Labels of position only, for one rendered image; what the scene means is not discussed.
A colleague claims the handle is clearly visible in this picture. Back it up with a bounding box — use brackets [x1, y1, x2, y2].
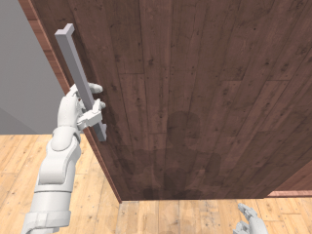
[55, 23, 107, 141]

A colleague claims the robot left forearm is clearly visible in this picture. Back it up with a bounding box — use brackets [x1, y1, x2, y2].
[20, 126, 82, 234]

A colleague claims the robot left hand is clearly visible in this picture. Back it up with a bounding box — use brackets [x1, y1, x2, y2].
[58, 82, 106, 134]

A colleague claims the robot right hand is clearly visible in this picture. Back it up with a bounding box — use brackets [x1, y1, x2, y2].
[232, 203, 269, 234]

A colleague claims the wardrobe door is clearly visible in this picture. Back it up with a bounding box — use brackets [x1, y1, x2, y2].
[30, 0, 312, 201]
[274, 160, 312, 191]

